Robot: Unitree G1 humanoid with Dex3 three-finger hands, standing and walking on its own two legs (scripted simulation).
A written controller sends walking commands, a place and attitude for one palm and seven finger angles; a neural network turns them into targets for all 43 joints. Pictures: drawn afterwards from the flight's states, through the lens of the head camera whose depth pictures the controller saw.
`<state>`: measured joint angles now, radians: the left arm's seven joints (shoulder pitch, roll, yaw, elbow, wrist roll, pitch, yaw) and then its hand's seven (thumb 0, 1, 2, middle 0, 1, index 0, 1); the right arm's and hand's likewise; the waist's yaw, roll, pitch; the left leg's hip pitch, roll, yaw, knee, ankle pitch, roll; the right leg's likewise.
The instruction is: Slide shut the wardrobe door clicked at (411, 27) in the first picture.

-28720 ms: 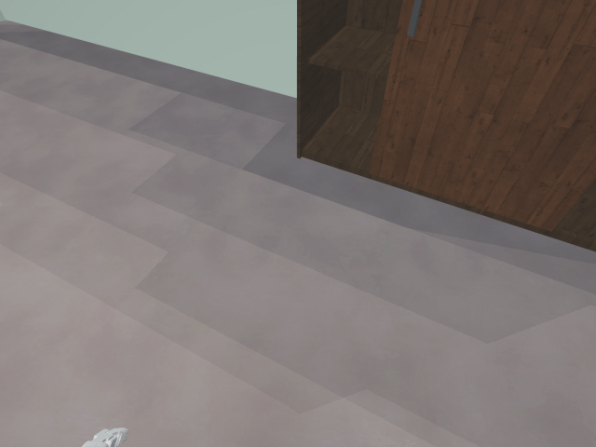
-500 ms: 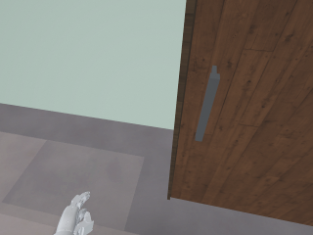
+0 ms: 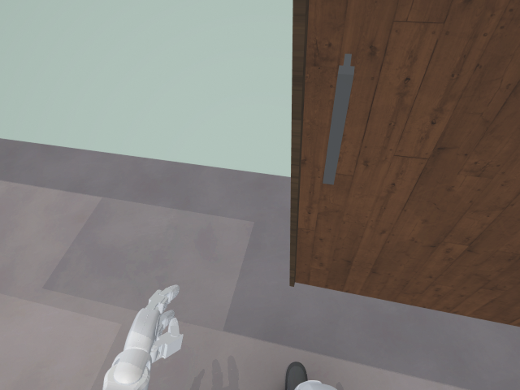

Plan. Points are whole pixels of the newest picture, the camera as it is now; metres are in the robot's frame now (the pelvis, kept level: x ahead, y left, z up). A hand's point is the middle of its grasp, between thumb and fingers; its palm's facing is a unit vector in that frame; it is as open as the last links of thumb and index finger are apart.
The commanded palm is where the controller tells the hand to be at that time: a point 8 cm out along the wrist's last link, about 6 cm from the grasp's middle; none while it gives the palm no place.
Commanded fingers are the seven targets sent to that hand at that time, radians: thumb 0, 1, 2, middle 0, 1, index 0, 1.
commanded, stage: step back with the hand held close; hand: right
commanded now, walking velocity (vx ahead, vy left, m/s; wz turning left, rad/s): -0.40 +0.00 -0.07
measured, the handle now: (337, 126) +0.52 -0.12 +0.10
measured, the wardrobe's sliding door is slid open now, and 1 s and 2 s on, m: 0.00 0.00 0.00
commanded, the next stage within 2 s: stop stepping back and stand still in 0.16 s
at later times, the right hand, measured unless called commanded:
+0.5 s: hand out of the picture +0.04 -0.28 +0.17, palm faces +0.36 +0.82 -0.45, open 7.4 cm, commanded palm +0.01 -0.31 +0.18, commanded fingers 0.00 -0.90 -0.90 0.20 0.30 0.20 0.30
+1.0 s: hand out of the picture -0.02 -0.34 +0.18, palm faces +0.54 +0.76 -0.36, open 7.4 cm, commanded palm -0.07 -0.35 +0.18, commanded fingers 0.00 -0.90 -0.90 0.20 0.30 0.20 0.30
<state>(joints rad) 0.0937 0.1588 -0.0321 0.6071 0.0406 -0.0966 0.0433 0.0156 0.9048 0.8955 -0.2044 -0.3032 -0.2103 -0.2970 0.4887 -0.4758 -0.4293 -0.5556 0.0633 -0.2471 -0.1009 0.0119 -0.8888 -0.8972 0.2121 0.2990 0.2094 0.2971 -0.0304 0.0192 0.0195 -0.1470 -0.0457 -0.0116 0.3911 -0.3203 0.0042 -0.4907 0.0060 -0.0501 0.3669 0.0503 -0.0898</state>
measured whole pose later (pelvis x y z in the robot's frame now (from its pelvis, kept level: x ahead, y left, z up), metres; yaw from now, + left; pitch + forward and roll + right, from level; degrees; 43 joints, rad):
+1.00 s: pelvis -0.20 -0.05 +0.00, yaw -1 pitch -1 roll +1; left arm 0.27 0.19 -0.01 0.71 0.02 -0.06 0.06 0.02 0.90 0.90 -0.20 -0.30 -0.21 -0.30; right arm 0.45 -0.41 -0.44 -0.45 0.03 -0.17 -0.15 0.01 -0.89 -0.90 0.22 0.30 0.21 0.30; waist -0.03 0.04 -0.07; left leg -0.25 -0.01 0.08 0.55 -0.29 0.06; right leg -0.51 -0.04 -0.02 1.01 -0.38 -0.02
